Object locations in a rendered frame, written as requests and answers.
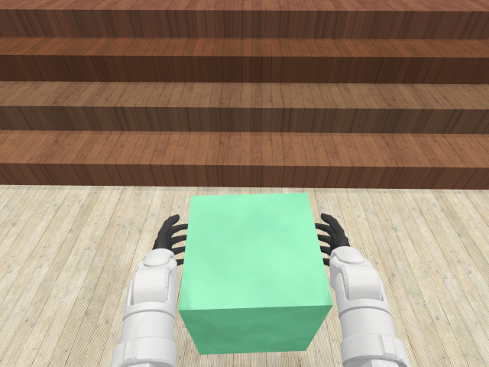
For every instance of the carton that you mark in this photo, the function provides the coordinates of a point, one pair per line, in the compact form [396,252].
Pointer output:
[253,275]

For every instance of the robot left forearm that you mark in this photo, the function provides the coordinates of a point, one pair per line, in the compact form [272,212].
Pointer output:
[150,312]

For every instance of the robot right forearm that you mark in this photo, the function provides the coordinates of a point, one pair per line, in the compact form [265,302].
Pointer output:
[369,338]

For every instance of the left robot hand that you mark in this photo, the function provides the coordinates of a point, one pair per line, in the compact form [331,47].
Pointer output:
[164,239]

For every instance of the right robot hand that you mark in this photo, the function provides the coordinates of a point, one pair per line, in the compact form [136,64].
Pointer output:
[337,236]

